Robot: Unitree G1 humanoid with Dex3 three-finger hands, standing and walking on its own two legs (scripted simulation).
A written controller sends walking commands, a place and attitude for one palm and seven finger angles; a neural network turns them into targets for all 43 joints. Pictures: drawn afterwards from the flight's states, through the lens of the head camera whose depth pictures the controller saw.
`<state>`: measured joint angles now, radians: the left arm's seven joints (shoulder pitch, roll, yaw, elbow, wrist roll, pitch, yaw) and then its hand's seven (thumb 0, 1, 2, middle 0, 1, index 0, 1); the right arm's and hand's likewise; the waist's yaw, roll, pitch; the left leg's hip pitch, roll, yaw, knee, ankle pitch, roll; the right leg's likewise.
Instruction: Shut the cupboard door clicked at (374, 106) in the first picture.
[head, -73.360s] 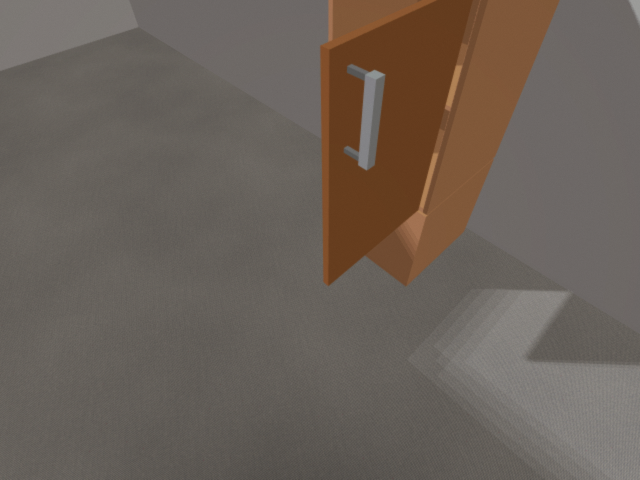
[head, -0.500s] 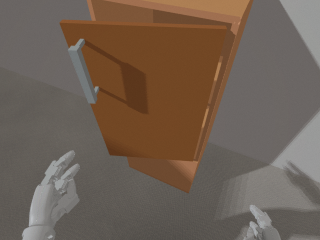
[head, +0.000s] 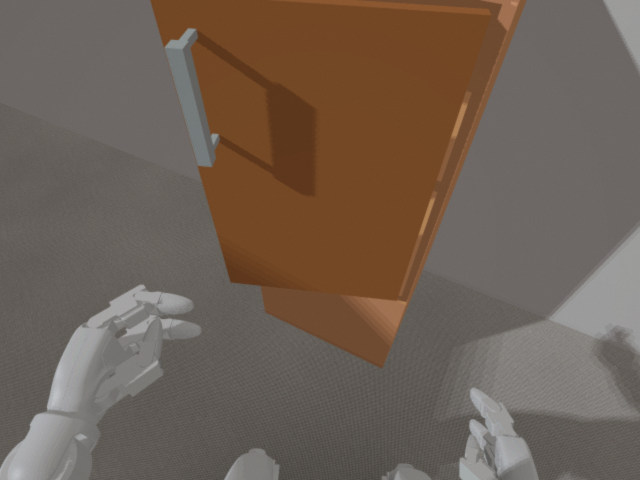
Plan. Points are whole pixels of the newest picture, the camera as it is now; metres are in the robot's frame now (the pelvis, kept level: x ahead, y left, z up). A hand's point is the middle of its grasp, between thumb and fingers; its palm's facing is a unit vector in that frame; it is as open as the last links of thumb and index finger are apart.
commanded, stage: raise the hand and make a fist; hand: left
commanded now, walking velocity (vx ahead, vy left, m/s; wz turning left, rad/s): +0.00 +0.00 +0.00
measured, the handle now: (198, 102) +0.53 +0.20 +0.20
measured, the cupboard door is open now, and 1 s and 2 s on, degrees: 20 20 20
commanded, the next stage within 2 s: bring the fist close to the handle in 1.20 s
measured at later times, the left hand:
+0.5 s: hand (135, 309) +0.24 +0.20 +0.15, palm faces -0.03 -1.00 -0.06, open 3.1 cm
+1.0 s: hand (140, 257) +0.27 +0.19 +0.19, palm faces -0.05 -1.00 -0.04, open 3.1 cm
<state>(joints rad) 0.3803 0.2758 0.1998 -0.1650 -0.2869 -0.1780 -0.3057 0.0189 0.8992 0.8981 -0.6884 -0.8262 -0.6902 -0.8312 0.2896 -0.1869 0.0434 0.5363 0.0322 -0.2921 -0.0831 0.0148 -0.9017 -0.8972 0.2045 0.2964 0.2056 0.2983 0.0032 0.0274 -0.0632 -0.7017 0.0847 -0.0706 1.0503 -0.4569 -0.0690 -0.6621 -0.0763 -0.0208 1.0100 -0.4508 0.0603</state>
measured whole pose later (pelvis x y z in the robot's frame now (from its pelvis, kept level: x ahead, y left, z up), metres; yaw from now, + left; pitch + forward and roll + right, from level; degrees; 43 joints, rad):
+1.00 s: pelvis +0.04 -0.01 +0.05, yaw +0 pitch -1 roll +0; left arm 0.21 0.28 0.26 -0.21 -0.33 0.09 -0.34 0.02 0.90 0.90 -1.30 -1.50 -1.30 -1.50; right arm 0.25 -0.25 0.06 0.58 0.05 -0.27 -0.10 0.02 -0.90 -0.90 0.20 0.30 0.20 0.30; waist 0.05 0.05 -0.04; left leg -0.28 0.08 -0.03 0.64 -0.34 -0.07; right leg -0.27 -0.08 -0.02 0.64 -0.35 0.06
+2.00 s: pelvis +0.03 -0.01 +0.05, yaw -1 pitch -1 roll +0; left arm -0.21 0.29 0.25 0.21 -0.25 0.04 -0.29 0.02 0.90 0.90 -1.30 -1.50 -1.31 -1.50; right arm 0.24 -0.27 0.04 0.64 0.05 -0.22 -0.12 0.01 -0.90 -0.90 0.20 0.30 0.20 0.30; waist 0.02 0.05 -0.02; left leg -0.28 0.08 -0.02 0.61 -0.31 -0.07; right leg -0.29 -0.08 -0.01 0.64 -0.33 0.05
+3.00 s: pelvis +0.04 +0.00 +0.05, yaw -1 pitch +3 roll +0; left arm -0.54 0.36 0.28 0.62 -0.22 -0.03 -0.34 0.02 0.90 0.90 -1.30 -1.50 -1.30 -1.50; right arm 0.24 -0.26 0.05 0.62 0.04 -0.11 -0.11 0.01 -0.90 -0.90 0.20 0.30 0.20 0.30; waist -0.02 0.03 -0.03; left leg -0.38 0.08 -0.01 0.65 -0.32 -0.06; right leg -0.37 -0.08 0.00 0.64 -0.32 0.07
